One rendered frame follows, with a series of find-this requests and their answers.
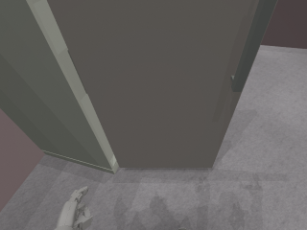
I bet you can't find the robot left hand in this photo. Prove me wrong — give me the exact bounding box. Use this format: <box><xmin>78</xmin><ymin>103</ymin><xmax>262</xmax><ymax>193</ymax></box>
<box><xmin>56</xmin><ymin>186</ymin><xmax>93</xmax><ymax>230</ymax></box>

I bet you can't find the handle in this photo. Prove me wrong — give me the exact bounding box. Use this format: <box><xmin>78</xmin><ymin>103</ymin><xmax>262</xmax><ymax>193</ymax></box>
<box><xmin>230</xmin><ymin>0</ymin><xmax>277</xmax><ymax>92</ymax></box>

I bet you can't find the fridge door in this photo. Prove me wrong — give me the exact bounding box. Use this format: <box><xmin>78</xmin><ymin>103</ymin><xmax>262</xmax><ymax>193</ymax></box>
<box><xmin>47</xmin><ymin>0</ymin><xmax>278</xmax><ymax>169</ymax></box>

